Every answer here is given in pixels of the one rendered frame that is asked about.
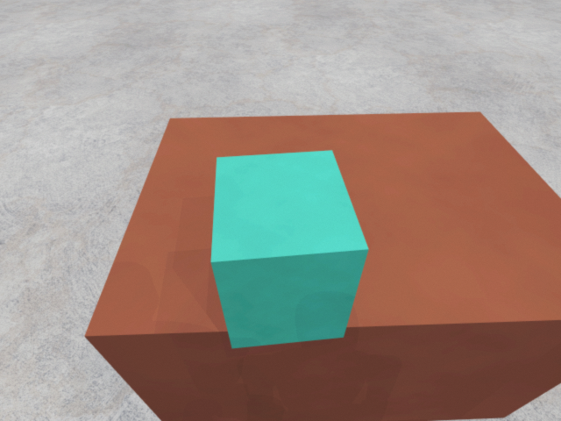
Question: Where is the carton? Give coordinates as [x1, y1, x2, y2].
[211, 150, 369, 348]

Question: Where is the pedestal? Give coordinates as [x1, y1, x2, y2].
[84, 111, 561, 421]

